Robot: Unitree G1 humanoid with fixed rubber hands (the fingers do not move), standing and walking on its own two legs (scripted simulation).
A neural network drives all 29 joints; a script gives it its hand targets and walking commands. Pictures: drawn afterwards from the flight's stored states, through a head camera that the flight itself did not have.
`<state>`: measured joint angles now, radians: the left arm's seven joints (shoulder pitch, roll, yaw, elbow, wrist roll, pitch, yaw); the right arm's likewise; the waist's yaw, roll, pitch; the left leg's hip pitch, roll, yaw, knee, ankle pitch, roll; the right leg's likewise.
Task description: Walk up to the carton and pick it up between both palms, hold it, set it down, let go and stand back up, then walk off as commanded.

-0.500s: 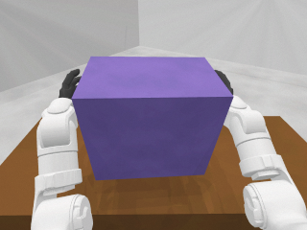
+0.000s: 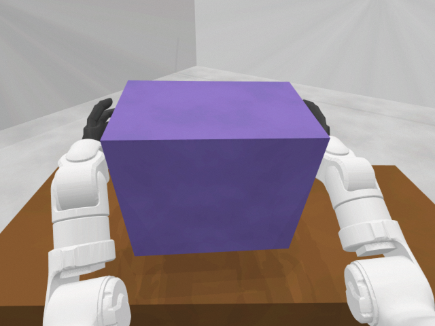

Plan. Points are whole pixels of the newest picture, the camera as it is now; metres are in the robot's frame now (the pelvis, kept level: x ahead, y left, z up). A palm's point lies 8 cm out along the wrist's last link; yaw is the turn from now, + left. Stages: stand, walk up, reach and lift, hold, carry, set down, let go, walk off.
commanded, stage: hold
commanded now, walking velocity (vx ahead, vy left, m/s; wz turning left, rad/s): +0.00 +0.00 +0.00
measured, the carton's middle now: (212, 168) +0.35 -0.01 +0.21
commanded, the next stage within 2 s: none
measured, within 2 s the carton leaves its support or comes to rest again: neither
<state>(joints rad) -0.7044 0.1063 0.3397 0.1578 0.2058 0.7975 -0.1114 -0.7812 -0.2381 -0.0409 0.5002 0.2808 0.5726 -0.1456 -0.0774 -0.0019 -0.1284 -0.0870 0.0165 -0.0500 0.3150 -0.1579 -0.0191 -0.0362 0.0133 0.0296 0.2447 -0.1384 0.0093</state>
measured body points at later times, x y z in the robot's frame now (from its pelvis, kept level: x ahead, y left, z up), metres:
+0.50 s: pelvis +0.00 +0.00 +0.00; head -0.08 +0.01 +0.44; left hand +0.37 +0.18 +0.26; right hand +0.37 -0.20 +0.25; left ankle +0.01 +0.13 -0.75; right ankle +0.00 -0.13 -0.75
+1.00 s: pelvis +0.00 +0.00 +0.00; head -0.08 +0.01 +0.44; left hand +0.37 +0.18 +0.26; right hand +0.37 -0.20 +0.25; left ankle +0.01 +0.13 -0.75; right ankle +0.00 -0.13 -0.75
